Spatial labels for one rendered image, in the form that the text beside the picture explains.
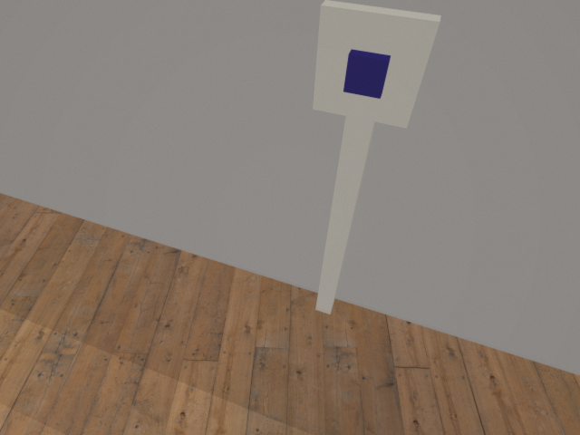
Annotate panel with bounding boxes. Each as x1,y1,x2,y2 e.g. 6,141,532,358
313,0,441,314

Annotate button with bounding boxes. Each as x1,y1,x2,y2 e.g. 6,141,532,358
343,49,391,99

